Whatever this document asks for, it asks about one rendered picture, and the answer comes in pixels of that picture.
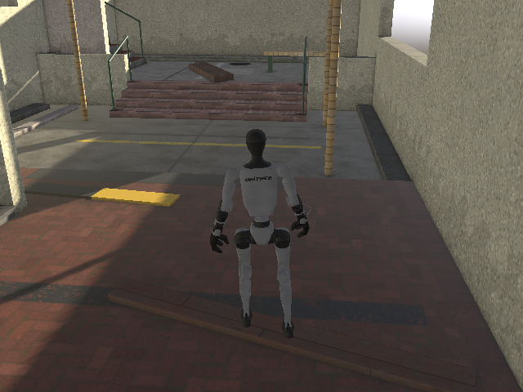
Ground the right robot shin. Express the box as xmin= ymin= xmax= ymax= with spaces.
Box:
xmin=279 ymin=269 xmax=292 ymax=327

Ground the robot right hand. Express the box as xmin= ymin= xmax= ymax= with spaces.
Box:
xmin=291 ymin=221 xmax=310 ymax=238

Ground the robot right forearm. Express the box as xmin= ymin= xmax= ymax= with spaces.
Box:
xmin=292 ymin=194 xmax=307 ymax=224

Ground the robot left upper arm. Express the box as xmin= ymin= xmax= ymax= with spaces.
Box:
xmin=220 ymin=166 xmax=241 ymax=212

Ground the robot left hand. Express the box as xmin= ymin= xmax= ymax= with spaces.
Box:
xmin=210 ymin=233 xmax=229 ymax=253

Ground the left robot shin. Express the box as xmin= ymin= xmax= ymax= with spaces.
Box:
xmin=239 ymin=265 xmax=251 ymax=317

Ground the robot right upper arm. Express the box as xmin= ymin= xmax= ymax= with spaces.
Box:
xmin=275 ymin=163 xmax=300 ymax=207

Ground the robot shin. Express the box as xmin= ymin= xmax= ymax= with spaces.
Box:
xmin=239 ymin=265 xmax=251 ymax=317
xmin=279 ymin=269 xmax=292 ymax=327

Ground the robot left forearm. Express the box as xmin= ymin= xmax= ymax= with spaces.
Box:
xmin=212 ymin=200 xmax=228 ymax=236

